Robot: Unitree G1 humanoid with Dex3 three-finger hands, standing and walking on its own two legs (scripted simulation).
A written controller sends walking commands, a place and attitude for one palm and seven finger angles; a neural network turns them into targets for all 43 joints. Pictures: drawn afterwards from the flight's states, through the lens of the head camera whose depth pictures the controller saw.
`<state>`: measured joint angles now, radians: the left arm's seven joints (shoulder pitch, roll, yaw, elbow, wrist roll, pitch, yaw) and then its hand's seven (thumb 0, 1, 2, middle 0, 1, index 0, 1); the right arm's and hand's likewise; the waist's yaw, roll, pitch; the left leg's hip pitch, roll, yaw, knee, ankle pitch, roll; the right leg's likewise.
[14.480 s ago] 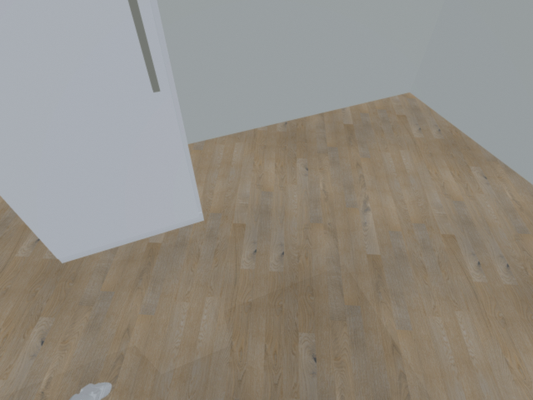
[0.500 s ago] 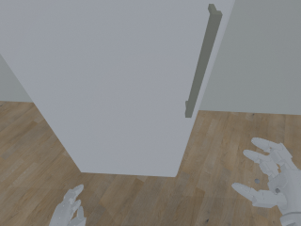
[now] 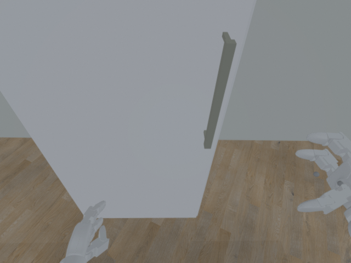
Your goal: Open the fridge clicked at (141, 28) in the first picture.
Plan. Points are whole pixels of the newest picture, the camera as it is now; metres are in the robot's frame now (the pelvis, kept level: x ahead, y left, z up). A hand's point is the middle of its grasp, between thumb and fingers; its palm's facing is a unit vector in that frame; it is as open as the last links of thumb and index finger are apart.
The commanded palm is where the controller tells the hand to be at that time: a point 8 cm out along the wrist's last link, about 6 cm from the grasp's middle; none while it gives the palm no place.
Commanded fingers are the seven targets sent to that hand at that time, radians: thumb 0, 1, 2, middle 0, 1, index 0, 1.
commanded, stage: raise the hand to about handle height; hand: right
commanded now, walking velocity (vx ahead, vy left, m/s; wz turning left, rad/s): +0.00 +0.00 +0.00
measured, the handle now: (215, 99) +0.46 -0.10 +0.15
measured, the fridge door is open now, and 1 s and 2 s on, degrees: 0 0 0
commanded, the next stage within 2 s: move the hooked fingers beside the handle in 0.68 s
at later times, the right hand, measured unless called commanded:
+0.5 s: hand (312, 155) +0.28 -0.26 +0.16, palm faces +0.08 +0.99 -0.07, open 14.0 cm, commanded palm +0.25 -0.30 +0.17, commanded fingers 0.00 0.50 -0.30 0.30 1.20 0.30 1.20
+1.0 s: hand (299, 149) +0.30 -0.24 +0.16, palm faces +0.07 +1.00 -0.06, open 14.0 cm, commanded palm +0.27 -0.28 +0.17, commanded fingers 0.00 0.50 -0.30 0.30 1.20 0.30 1.20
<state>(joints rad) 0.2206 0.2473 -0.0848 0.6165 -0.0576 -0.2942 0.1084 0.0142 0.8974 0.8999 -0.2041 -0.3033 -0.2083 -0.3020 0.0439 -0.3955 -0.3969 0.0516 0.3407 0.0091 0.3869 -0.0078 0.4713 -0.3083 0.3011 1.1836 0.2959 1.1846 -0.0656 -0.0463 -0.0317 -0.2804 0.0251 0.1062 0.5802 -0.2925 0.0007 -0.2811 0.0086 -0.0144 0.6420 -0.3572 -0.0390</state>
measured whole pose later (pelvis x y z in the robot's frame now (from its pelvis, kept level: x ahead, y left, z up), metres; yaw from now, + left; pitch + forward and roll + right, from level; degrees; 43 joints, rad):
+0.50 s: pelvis +0.00 +0.01 +0.01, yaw +1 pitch -1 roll +1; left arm 0.24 0.28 -0.06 0.62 -0.07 -0.25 0.11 0.02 0.90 0.90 -0.20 -0.30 -0.21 -0.30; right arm -0.06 -0.43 -0.46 0.14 0.33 0.09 0.41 -0.01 0.50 -0.30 0.30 1.20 0.30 1.20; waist -0.05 -0.05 -0.02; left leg -0.23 0.01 0.09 0.52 -0.26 0.02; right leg -0.21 0.00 -0.03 0.55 -0.32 -0.02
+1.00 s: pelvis +0.00 +0.02 +0.01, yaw +0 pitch -1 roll +1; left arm 0.22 0.27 -0.07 0.64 -0.08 -0.24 0.13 0.02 0.90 0.90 -0.20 -0.30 -0.21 -0.30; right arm -0.14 -0.41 -0.40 0.20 0.31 0.10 0.39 -0.01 0.50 -0.29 0.30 1.20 0.30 1.20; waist -0.05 -0.06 -0.01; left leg -0.23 0.01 0.11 0.52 -0.27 0.02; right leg -0.22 0.00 -0.01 0.55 -0.32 -0.02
